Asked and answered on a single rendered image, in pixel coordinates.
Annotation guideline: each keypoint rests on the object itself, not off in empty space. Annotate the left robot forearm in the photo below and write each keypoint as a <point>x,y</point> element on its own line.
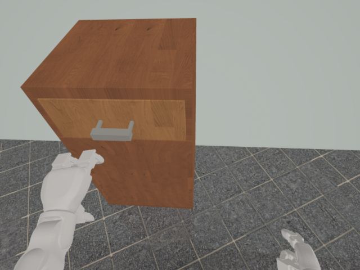
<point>49,242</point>

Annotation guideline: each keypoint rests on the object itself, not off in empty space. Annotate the robot left hand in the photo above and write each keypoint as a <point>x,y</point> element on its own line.
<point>66,185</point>

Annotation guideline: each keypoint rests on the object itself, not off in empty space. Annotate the cabinet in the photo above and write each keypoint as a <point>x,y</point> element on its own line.
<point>128,59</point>

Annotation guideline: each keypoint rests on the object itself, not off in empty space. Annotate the handle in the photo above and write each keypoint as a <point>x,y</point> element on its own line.
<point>111,134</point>

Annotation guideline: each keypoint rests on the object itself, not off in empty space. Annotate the drawer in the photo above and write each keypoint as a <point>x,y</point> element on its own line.
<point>153,119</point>

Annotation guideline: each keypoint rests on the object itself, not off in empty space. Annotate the robot right hand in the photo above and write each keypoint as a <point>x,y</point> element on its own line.
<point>304,256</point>

